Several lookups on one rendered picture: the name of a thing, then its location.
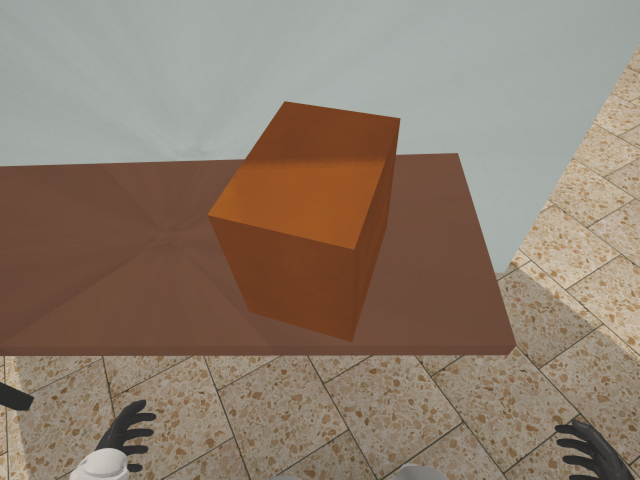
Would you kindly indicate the carton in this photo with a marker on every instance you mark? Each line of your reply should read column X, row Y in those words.
column 302, row 221

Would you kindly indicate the right robot hand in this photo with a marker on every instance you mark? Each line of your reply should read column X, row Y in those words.
column 605, row 462

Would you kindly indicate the left robot hand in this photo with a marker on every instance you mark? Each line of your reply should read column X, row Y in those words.
column 117, row 434

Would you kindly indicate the robot right shin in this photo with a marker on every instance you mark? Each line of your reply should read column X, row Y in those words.
column 408, row 464

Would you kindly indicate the table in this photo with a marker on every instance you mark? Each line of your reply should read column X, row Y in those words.
column 120, row 259

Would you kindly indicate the left robot forearm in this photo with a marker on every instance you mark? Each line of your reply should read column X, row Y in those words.
column 103, row 464

